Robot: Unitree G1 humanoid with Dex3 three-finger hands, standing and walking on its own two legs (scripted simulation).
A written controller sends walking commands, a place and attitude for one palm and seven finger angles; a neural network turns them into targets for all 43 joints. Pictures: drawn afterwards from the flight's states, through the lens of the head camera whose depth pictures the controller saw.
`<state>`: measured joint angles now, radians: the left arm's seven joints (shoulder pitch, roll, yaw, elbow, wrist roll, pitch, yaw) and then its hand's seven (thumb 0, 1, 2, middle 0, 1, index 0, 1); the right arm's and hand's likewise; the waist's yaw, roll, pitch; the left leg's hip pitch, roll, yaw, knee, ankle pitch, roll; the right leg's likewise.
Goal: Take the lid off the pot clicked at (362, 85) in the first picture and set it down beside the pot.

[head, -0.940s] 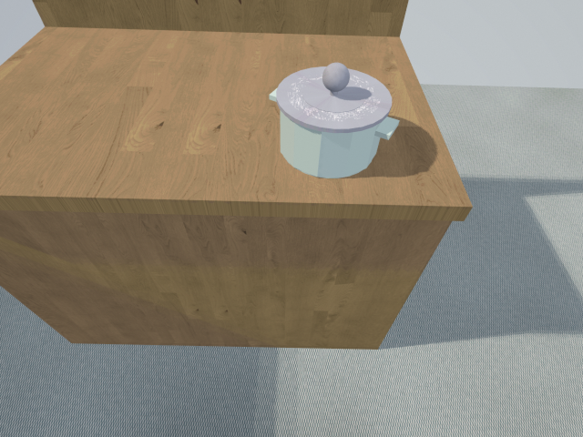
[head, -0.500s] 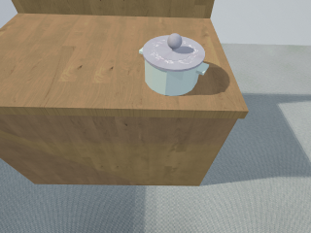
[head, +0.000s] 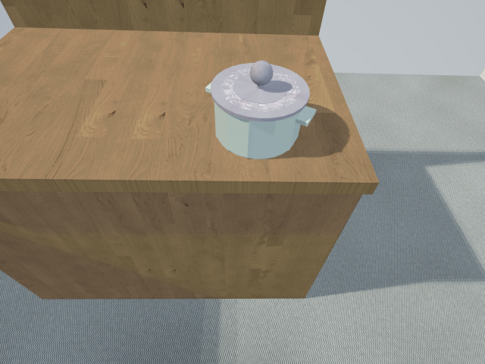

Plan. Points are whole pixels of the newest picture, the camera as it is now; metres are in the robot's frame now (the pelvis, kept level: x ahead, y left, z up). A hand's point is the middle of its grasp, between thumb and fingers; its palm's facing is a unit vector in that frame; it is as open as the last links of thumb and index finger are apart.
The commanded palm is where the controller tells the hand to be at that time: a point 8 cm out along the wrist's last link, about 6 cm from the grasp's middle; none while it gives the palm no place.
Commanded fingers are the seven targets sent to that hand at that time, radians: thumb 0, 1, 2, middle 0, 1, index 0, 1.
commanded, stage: take the last steps up to it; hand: left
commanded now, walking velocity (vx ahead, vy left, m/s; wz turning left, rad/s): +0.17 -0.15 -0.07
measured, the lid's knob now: (261, 73) +0.62 +0.01 +0.17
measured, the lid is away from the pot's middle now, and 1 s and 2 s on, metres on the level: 0.00 0.00 0.00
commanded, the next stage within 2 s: come to a stop and stand still in 0.16 s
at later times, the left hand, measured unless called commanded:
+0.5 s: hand out of the picture +0.07 +0.08 -0.18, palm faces +0.04 -0.99 -0.16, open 7.4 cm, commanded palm none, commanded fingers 0.00 0.90 0.90 -0.20 -0.30 -0.20 -0.30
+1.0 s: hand (192, 351) +0.17 +0.11 -0.16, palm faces -0.05 -0.95 -0.32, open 7.4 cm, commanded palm none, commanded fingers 0.00 0.90 0.90 -0.20 -0.30 -0.20 -0.30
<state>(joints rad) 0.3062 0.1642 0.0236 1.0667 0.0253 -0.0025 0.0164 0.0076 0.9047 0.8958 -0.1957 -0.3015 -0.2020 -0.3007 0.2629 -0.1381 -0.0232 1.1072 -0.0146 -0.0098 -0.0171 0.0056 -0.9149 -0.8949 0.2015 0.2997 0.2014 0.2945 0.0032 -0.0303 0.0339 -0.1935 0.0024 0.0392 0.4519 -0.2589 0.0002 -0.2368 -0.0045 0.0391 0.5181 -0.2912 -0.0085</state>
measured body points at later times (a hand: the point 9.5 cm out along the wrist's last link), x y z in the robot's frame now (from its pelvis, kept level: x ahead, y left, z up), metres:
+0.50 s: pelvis +0.11 -0.06 -0.01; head +0.15 -0.06 +0.44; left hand +0.07 +0.13 -0.16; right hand +0.17 -0.29 -0.16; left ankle +0.17 +0.04 -0.72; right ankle +0.01 -0.12 -0.74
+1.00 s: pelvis +0.08 -0.10 -0.01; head +0.12 -0.12 +0.44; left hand +0.18 +0.15 -0.14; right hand +0.14 -0.35 -0.17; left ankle +0.17 +0.03 -0.73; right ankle +0.04 -0.23 -0.74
